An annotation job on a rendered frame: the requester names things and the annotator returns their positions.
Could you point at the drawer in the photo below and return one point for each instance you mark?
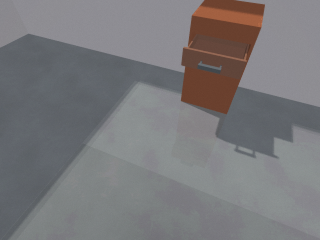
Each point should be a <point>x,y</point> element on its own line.
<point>215,52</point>

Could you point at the handle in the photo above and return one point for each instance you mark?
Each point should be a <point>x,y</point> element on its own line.
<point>209,68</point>

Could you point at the cabinet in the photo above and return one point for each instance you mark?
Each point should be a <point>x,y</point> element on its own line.
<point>233,20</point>

